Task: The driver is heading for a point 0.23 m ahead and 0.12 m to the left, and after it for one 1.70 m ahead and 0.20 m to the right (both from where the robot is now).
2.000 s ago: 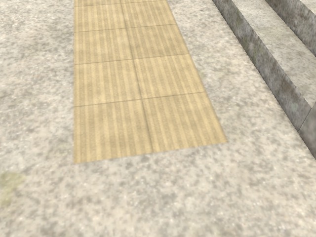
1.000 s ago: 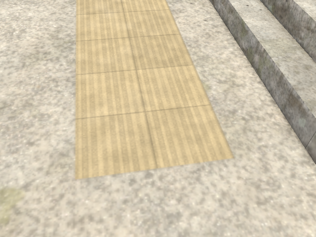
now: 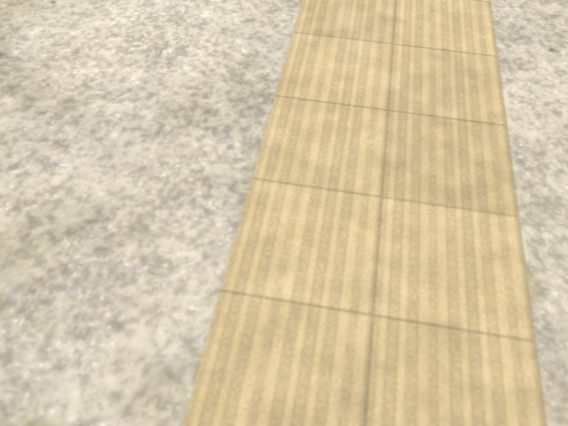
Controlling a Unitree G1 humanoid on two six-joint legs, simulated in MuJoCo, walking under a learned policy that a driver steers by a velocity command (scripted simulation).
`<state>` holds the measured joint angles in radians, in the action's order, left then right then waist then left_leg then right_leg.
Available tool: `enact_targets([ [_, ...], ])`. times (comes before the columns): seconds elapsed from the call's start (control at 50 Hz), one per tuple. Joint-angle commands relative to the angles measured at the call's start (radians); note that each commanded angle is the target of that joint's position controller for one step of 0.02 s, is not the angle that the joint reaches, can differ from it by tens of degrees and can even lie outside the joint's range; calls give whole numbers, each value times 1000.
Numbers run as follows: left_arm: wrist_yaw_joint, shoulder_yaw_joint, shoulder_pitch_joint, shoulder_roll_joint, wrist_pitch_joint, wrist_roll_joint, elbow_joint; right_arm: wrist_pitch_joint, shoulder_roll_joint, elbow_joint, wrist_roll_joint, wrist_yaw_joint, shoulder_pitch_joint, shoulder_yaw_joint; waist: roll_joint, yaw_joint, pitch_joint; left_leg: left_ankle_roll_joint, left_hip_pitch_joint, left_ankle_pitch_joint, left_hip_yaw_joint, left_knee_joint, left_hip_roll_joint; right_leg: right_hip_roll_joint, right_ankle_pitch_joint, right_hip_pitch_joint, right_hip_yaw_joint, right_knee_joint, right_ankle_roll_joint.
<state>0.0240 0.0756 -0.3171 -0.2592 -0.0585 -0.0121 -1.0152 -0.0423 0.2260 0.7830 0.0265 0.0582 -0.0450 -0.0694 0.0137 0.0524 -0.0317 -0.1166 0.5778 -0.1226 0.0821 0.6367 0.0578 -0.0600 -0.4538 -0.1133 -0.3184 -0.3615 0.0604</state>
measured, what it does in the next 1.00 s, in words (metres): walks ahead: left foot, then right foot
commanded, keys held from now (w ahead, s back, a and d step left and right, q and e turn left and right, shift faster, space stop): w+q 0.02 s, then q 0.30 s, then e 0.68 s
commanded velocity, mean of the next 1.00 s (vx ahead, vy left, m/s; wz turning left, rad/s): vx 0.13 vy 0.00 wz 0.04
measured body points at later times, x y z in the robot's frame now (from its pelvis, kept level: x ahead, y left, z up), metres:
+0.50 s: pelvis +0.23 +0.01 +0.01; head +0.25 +0.02 +0.46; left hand +0.33 +0.30 -0.10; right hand +0.42 -0.23 -0.09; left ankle +0.15 +0.09 -0.72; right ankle +0.35 -0.08 -0.72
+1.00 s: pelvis +0.24 +0.05 +0.03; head +0.27 +0.07 +0.47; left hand +0.38 +0.34 -0.09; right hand +0.35 -0.24 -0.07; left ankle +0.23 +0.15 -0.72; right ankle +0.26 -0.10 -0.63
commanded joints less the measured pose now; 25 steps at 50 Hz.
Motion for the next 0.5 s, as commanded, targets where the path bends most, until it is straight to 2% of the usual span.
enact_targets([
  [0.02, 10, 33, 44, -197, 5, 3, 81, -1, 253, 13, 7, -19, -351, -106, -29, -238, 196, -104, -588, -19, -63, -75, -65, -181, 933, 280, 42, -584, -89],
  [0.04, -5, -15, -47, -25, -23, 38, 142, -3, 379, 12, 3, -30, -336, -125, 257, -104, 273, -287, -922, -28, -629, -148, 214, 32, -38, 743, 110, -974, -16],
  [0.06, -19, -9, 50, -97, -73, -7, 172, -14, 318, -27, -20, -28, -372, -99, 158, -154, 428, -345, -998, 46, -914, -310, 308, 93, -167, 850, 361, -1105, -22],
  [0.08, -24, 3, 158, -137, -93, -41, 203, -26, 258, -29, -36, -26, -330, -80, 95, -170, 319, -283, -940, 261, -740, -303, 279, 44, -91, 921, 393, -1105, -47],
  [0.1, -17, -1, 160, -125, -98, -30, 198, -34, 217, -43, -25, -28, -258, -70, 23, -127, 232, -244, -790, 411, -580, -273, 233, 0, -15, 897, 395, -1026, -58],
  [0.12, -8, 8, 148, -134, -89, -4, 180, -32, 182, -61, -15, -31, -182, -61, -22, -83, 168, -209, -633, 484, -464, -274, 190, -36, 25, 835, 391, -948, -53],
  [0.14, -4, 19, 129, -151, -70, 4, 179, -30, 161, -78, -23, -37, -139, -53, -12, -48, 148, -195, -511, 538, -405, -291, 168, -56, 45, 750, 395, -907, -49],
  [0.16, -3, 24, 118, -150, -50, 7, 186, -28, 163, -87, -30, -39, -125, -51, -15, -27, 139, -189, -438, 572, -383, -305, 153, -57, 53, 701, 394, -869, -43],
  [0.2, 3, 18, 118, -112, -22, 19, 202, -28, 196, -88, -28, -49, -133, -59, -14, -7, 130, -185, -359, 661, -328, -312, 125, -36, 93, 673, 373, -758, -20],
  [0.24, 8, 11, 161, -91, -11, 27, 224, -19, 219, -90, -21, -64, -148, -66, 13, -14, 134, -169, -339, 678, -291, -300, 93, -4, 177, 676, 362, -620, -1],
  [0.28, 5, 3, 213, -84, -7, 26, 241, 1, 217, -97, -9, -78, -152, -66, 52, -32, 154, -131, -334, 615, -270, -277, 59, 26, 299, 646, 359, -482, 7],
  [0.32, -3, 0, 266, -88, -5, 20, 258, 18, 216, -102, -6, -88, -160, -65, 80, -55, 165, -100, -340, 531, -287, -255, 48, 52, 383, 620, 363, -377, 10],
  [0.38, -20, -3, 283, -95, -8, 16, 253, 25, 176, -92, -21, -94, -177, -45, 103, -82, 165, -83, -386, 429, -301, -224, 75, 45, 433, 590, 358, -283, 4],
  [0.42, -31, 0, 279, -110, -20, 23, 253, 18, 147, -78, -33, -91, -182, -28, 113, -78, 151, -78, -411, 411, -327, -183, 104, 36, 403, 557, 358, -231, -31],
  [0.44, -37, 1, 250, -108, -29, 29, 242, 13, 124, -71, -35, -90, -171, -16, 108, -56, 148, -61, -414, 388, -321, -150, 96, 35, 441, 504, 350, -154, -58],
  [0.46, -40, 2, 226, -112, -37, 38, 232, 7, 112, -60, -38, -88, -181, -9, 90, -39, 147, -27, -408, 349, -300, -109, 61, 31, 584, 423, 351, -62, -89],
  [0.48, -35, 10, 221, -162, -42, 50, 236, -4, 105, -59, -56, -87, -221, -7, 24, -66, 179, 21, -379, 239, -259, -29, -10, -49, 937, 315, 448, -87, -130],
  [0.5, -33, 7, 237, -184, -38, 63, 244, -12, 97, -42, -62, -88, -349, -5, -106, -139, 238, 78, -293, -35, -219, 66, -78, -167, 1159, 179, 573, -143, -263],
])
Next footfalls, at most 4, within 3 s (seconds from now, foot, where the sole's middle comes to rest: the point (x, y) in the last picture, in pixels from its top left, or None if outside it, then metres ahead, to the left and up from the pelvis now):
0.02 left None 0.18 0.10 -0.75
0.46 right None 0.38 -0.07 -0.75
0.82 left None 0.27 0.15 -0.75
1.28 right None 0.27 -0.11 -0.75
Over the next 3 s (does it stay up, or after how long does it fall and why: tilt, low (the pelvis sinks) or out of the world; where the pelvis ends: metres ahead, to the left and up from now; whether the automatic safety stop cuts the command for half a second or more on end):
stays up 0.63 -0.06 0.03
